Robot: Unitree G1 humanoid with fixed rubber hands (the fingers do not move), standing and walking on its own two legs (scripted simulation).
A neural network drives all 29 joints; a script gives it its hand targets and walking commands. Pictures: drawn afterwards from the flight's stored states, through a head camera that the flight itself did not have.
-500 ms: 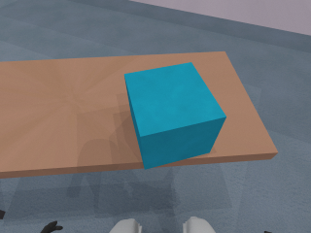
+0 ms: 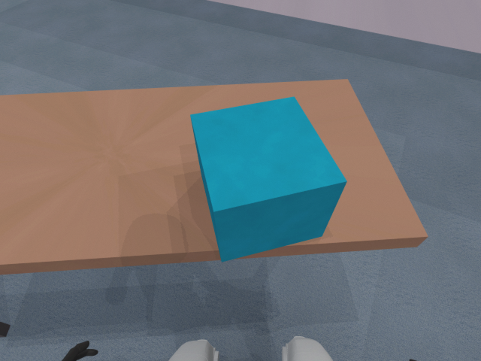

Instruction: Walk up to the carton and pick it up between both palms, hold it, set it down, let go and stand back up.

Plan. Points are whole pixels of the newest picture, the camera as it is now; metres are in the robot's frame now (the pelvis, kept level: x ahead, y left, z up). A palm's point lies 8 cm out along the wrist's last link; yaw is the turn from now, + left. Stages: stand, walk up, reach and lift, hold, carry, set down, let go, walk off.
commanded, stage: walk up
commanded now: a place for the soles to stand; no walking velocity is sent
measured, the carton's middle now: (258, 177) +0.40 -0.02 +0.05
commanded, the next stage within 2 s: reach and lift in 0.24 s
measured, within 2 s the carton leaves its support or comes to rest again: neither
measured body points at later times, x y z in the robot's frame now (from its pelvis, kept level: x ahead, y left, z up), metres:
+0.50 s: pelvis -0.01 -0.01 -0.01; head +0.03 -0.02 +0.44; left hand +0.16 +0.27 -0.09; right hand +0.14 -0.31 -0.11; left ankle +0.03 +0.12 -0.70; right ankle +0.04 -0.14 -0.70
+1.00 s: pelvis -0.03 -0.04 +0.02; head -0.04 -0.07 +0.47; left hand +0.16 +0.22 -0.02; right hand +0.13 -0.31 -0.06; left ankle +0.03 +0.12 -0.70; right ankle +0.04 -0.14 -0.70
